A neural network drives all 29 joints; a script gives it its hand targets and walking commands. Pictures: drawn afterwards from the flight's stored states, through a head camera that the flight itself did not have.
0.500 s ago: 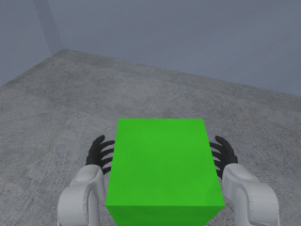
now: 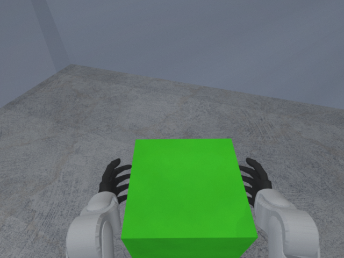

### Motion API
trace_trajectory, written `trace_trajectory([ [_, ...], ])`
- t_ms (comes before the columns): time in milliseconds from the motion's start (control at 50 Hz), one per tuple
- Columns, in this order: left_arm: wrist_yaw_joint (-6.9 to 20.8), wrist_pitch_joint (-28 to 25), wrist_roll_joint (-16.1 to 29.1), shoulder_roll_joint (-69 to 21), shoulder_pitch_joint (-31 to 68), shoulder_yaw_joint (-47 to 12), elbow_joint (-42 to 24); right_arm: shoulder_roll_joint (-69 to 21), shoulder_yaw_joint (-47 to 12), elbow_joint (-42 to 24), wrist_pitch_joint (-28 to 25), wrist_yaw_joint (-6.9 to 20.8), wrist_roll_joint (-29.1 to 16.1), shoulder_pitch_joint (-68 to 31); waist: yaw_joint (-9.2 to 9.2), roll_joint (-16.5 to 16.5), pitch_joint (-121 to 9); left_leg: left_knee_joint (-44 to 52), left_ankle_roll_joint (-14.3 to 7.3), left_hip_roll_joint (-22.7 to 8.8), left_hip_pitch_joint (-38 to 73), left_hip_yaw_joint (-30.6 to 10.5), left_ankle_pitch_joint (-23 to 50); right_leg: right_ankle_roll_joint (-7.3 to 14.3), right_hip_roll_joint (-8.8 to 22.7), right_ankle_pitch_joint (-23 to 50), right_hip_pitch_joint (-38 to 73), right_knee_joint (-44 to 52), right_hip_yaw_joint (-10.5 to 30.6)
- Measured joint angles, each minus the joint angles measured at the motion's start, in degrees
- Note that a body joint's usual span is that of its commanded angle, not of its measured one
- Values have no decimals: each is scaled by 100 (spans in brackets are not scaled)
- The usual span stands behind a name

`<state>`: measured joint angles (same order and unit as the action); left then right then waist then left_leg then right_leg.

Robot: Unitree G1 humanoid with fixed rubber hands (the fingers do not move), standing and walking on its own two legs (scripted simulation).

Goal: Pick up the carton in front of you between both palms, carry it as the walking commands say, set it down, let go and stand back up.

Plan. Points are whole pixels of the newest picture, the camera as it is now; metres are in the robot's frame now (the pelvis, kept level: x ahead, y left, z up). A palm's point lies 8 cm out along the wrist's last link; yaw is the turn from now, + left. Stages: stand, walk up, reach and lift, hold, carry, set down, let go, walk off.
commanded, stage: carry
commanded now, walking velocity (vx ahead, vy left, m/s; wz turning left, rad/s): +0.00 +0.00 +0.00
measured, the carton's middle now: (183, 207) +0.25 +0.00 +0.02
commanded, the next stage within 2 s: hold in 1.34 s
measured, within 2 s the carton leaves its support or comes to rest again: neither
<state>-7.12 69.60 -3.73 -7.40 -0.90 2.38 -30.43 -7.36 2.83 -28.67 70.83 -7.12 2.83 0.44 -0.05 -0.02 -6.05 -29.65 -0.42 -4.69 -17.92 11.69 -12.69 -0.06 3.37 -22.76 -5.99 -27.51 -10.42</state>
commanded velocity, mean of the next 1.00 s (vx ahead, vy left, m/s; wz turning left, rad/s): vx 0.00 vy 0.00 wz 0.00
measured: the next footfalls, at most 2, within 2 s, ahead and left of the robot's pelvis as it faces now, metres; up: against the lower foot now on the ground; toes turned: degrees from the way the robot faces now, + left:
none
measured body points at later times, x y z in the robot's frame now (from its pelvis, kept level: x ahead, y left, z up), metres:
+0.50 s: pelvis -0.03 -0.01 +0.00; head -0.06 -0.01 +0.45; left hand +0.23 +0.14 +0.07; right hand +0.22 -0.16 +0.06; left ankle +0.03 +0.12 -0.73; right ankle -0.09 -0.10 -0.73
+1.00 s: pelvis -0.04 -0.02 +0.00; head -0.03 -0.02 +0.45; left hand +0.27 +0.13 +0.03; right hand +0.26 -0.17 +0.02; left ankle +0.03 +0.12 -0.73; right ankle -0.09 -0.10 -0.73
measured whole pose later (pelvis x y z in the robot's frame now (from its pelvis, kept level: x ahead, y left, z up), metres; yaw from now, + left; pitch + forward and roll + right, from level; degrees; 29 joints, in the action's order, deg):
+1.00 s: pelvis -0.04 -0.02 +0.00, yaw +0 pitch +2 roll +0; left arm -1.7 39.9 -13.0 -7.9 10.9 8.5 6.7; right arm -7.8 8.9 8.5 40.4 -1.8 12.6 -10.7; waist -0.2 0.0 -2.3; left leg -28.8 0.6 -6.6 -21.4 10.4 -8.5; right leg 2.1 1.7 -21.0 -10.6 -29.7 -11.3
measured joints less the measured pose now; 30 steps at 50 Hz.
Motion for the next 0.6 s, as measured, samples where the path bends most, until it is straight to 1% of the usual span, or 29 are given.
trace_trajectory([
  [180,9,33,-30,3,40,7,56,2,10,63,27,13,23,-42,-3,11,-29,165,6,-28,-62,-31,243,68,-43,132,-131,-7,-32],
  [280,93,-91,-159,4,54,6,333,5,-4,333,-83,132,146,-63,1,16,-67,226,19,-52,-92,-46,337,98,-73,187,-186,-4,-42],
  [380,171,-325,-311,11,166,18,806,10,29,797,-332,244,324,-155,14,28,-28,244,32,-87,-103,-54,396,130,-107,222,-219,-24,-40],
  [480,226,-652,-433,15,330,67,1278,12,92,1296,-703,327,440,-301,8,21,37,292,45,-106,-134,-62,473,158,-129,259,-278,-37,-44],
  [600,337,-1199,-603,12,522,169,1954,10,158,1964,-1245,409,628,-491,3,12,99,279,65,-135,-190,-85,502,183,-153,271,-335,-63,-60],
])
